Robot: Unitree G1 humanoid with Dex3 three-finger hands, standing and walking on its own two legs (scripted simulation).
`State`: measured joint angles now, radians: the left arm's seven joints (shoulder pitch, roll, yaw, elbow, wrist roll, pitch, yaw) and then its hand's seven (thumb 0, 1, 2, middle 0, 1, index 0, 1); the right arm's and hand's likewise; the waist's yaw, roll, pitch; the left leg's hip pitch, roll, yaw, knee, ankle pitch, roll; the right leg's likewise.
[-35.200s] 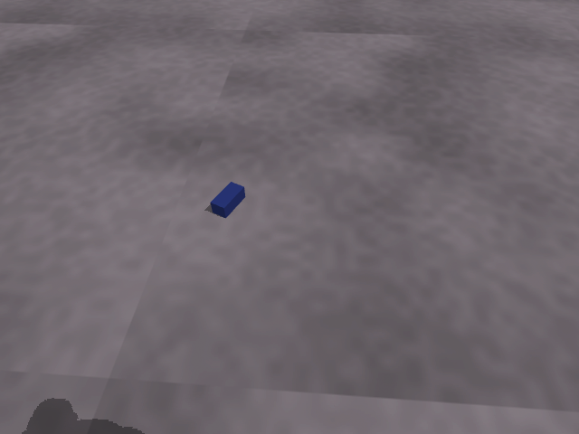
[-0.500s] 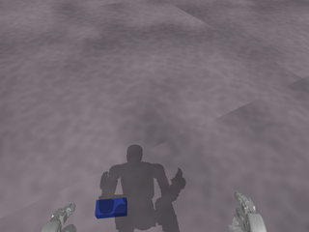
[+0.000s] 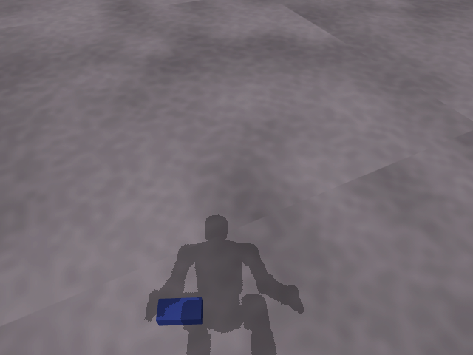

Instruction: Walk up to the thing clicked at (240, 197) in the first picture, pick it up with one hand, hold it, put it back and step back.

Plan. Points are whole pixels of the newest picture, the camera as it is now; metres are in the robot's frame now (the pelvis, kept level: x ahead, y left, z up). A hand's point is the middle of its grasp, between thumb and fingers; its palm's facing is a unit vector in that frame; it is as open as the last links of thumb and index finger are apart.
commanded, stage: stand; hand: left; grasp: from above
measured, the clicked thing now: (180, 311) +0.43 +0.21 -0.73
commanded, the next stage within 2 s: none
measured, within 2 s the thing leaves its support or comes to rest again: neither
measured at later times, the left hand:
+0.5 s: hand out of the picture +0.04 +0.24 -0.14, palm faces +0.03 -0.94 -0.34, open 7.4 cm
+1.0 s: hand out of the picture +0.06 +0.23 -0.14, palm faces +0.01 -0.95 -0.32, open 7.4 cm
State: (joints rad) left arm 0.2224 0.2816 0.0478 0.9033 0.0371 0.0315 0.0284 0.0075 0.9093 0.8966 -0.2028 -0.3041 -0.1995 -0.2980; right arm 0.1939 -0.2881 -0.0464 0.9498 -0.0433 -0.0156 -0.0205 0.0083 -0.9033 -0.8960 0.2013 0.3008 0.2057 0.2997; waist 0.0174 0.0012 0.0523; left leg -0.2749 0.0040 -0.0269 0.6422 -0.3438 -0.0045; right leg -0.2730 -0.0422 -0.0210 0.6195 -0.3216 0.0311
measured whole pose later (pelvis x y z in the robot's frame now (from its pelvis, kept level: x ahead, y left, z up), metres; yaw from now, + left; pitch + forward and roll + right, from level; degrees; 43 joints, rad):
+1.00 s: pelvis +0.00 -0.01 +0.02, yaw -1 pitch -4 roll +0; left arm 0.11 0.30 0.03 1.16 0.02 -0.01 0.01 0.00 0.91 0.90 -0.20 -0.30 -0.20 -0.30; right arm 0.13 -0.32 -0.01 1.14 -0.02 0.00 -0.01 0.00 -0.90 -0.90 0.20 0.30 0.21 0.30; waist 0.00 0.02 0.07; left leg -0.10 0.02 -0.02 0.35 -0.19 -0.02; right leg -0.11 -0.02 -0.02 0.34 -0.17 0.02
